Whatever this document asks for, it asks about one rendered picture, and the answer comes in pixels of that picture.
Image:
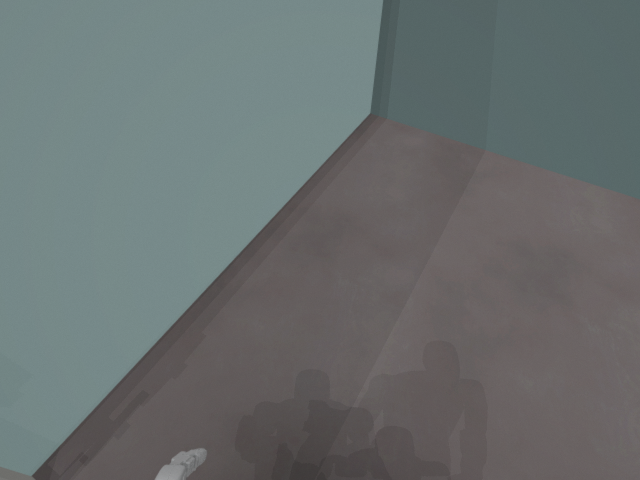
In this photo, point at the left robot hand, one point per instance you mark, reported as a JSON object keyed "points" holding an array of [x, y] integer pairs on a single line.
{"points": [[182, 465]]}

